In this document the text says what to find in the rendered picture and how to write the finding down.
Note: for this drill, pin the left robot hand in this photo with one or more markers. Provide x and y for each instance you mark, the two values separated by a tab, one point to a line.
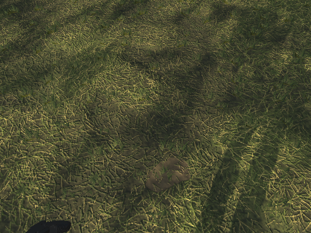
55	226

